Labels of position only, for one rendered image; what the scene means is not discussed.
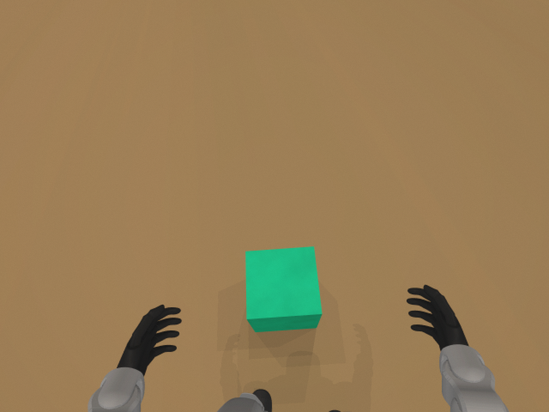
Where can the left robot shin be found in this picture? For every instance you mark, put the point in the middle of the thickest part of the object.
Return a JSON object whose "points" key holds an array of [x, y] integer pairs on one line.
{"points": [[251, 396]]}

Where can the right robot hand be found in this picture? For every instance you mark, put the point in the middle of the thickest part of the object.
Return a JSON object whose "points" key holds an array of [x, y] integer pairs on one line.
{"points": [[447, 329]]}

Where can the left robot hand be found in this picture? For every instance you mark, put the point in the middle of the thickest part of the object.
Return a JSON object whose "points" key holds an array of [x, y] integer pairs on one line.
{"points": [[140, 350]]}

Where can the carton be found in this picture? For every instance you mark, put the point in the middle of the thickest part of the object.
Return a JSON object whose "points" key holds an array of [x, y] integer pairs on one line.
{"points": [[282, 291]]}

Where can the left robot foot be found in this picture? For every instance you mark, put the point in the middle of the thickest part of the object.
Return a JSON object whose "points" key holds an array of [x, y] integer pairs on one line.
{"points": [[265, 398]]}

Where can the left robot forearm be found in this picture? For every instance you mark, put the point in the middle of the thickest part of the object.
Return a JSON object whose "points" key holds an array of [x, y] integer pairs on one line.
{"points": [[121, 390]]}

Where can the right robot forearm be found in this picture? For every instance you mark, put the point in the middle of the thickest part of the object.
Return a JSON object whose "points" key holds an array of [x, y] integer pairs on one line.
{"points": [[467, 384]]}

